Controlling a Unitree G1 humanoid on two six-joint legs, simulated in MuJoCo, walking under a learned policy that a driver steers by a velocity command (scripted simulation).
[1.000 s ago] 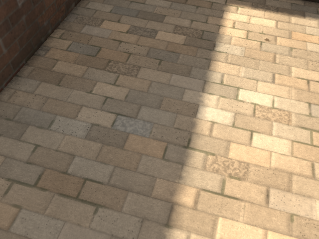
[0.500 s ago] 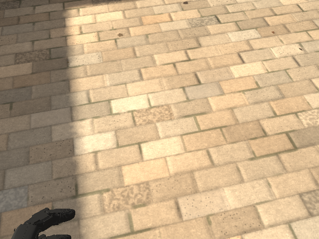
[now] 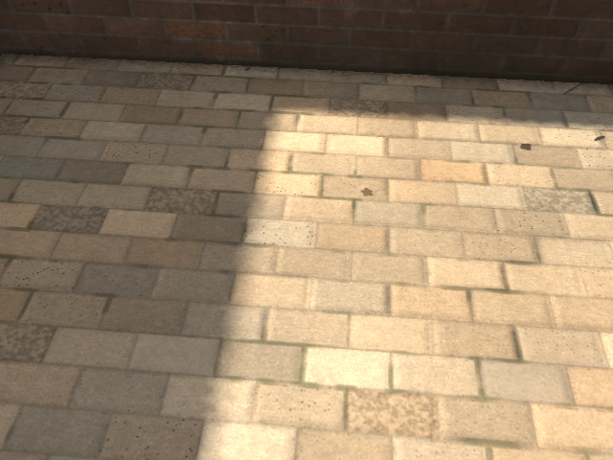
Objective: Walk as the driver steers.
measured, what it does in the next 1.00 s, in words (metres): walks ahead: right foot, then left foot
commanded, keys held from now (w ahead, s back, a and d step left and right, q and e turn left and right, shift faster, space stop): w+q+shift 0.32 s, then w+e+shift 0.68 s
